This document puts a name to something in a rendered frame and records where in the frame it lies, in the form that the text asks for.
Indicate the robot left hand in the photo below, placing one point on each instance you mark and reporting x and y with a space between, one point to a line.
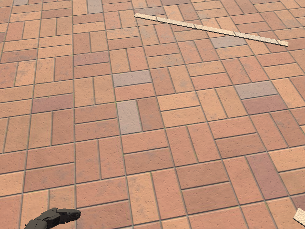
53 217

